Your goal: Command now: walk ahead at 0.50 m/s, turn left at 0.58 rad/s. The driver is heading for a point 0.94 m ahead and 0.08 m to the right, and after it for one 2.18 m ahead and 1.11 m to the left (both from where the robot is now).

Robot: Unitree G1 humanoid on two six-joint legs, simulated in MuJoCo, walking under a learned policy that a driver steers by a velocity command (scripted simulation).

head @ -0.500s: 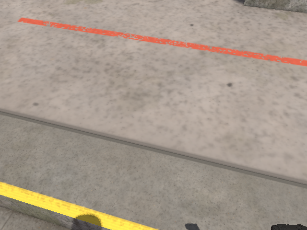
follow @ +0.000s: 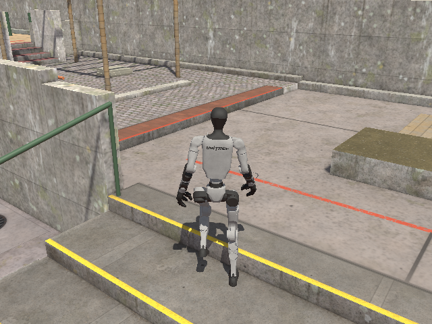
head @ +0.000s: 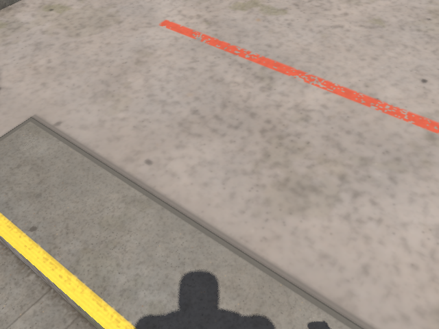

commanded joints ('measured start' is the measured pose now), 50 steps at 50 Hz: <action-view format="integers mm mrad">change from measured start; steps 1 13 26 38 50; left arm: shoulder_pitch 77 164 -90 -424 -15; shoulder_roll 56 342 17 116 112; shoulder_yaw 14 75 4 39 65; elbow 22 36 -70 -114 96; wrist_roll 0 -95 -13 -24 -30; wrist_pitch -25 -38 -63 -28 -32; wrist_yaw -6 -37 -101 -93 -25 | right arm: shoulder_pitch -239 203 149 364 -25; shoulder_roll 112 -5 38 -28 8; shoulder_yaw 59 40 41 71 99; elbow -239 -213 161 287 -11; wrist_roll -8 28 -89 -106 -46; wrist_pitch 11 34 -117 -133 -119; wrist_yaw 11 19 66 65 58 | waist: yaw -6 -266 75 -6 103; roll -177 -243 -8 45 -134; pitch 161 -423 76 59 -11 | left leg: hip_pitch -409 898 370 864 -109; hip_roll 60 20 298 299 135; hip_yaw -31 -39 -185 162 -159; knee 173 -572 -1314 -1443 -286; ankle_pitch -34 83 159 922 -62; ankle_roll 26 174 -92 -163 -125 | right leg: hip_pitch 37 -156 -911 -901 158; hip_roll -268 -199 60 89 -140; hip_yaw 111 -21 395 180 541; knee -257 375 1310 673 -66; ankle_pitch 377 1778 467 508 187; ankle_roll -120 -111 -216 -145 -392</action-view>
